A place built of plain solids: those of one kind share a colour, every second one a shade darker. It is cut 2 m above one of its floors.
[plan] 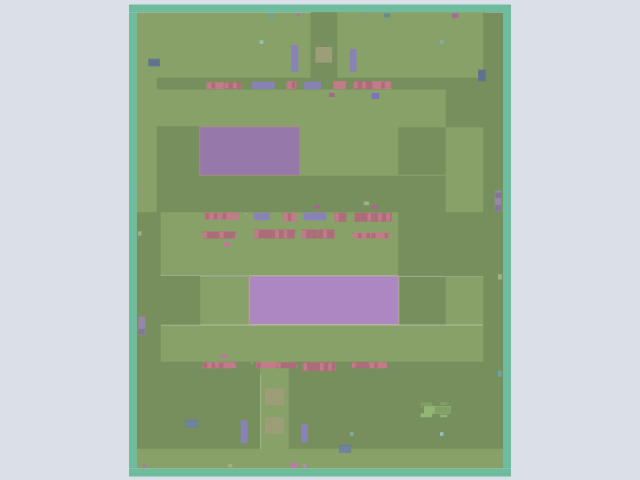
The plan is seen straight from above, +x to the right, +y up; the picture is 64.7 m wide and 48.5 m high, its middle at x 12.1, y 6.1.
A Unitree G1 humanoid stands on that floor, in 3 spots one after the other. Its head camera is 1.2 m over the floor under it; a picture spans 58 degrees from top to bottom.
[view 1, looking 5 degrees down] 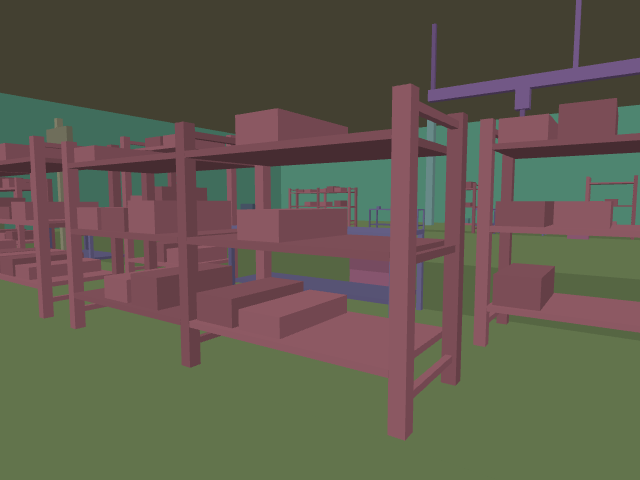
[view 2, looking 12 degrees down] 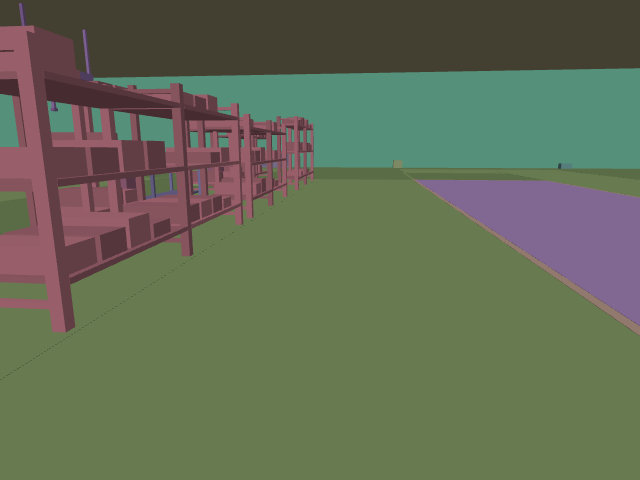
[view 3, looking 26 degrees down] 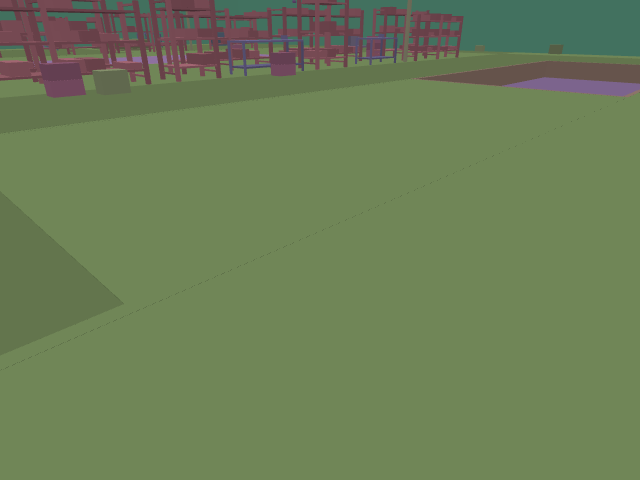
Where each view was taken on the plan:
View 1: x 14.48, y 4.30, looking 125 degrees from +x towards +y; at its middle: rack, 2.84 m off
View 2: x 2.92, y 4.30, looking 6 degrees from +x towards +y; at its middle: floor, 5.77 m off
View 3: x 20.60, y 19.40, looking -136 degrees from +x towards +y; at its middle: floor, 2.74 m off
